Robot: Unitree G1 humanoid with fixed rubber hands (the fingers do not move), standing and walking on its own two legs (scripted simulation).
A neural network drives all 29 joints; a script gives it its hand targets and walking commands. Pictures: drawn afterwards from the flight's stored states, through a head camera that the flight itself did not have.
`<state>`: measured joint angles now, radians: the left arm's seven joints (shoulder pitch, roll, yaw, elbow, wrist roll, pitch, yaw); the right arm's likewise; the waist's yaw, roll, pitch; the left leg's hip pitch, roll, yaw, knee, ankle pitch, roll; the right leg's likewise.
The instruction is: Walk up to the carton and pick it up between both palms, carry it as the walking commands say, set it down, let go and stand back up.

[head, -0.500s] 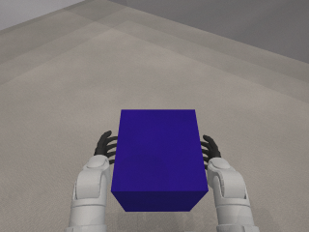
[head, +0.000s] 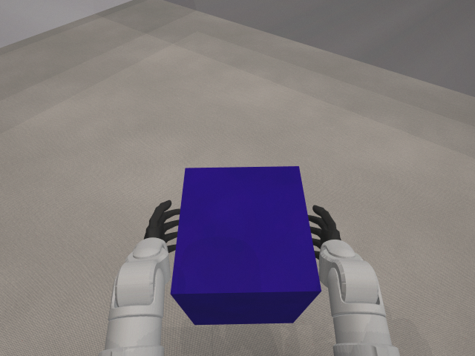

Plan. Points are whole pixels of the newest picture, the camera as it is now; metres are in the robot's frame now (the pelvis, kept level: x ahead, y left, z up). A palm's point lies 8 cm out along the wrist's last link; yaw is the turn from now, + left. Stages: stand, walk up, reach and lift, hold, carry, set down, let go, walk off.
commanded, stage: carry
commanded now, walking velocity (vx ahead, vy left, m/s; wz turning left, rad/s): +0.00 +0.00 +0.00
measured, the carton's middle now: (243, 251) +0.30 -0.01 -0.03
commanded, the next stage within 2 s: none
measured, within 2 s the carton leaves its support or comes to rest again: neither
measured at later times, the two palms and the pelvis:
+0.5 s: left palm (168, 243) +0.28 +0.12 +0.04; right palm (340, 245) +0.28 -0.17 +0.03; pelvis +0.00 -0.02 +0.00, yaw +0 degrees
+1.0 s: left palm (192, 251) +0.26 +0.08 +0.04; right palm (368, 254) +0.26 -0.21 +0.03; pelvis -0.01 -0.06 +0.01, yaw +0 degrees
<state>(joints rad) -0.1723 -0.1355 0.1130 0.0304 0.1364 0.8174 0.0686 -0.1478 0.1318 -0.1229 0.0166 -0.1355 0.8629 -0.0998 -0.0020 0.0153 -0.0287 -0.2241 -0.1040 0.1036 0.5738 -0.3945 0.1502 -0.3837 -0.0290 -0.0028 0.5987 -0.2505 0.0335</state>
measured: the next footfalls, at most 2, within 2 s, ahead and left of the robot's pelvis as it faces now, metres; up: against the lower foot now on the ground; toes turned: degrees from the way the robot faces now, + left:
none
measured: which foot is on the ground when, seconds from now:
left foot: down 0.00-1.00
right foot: down 0.00-1.00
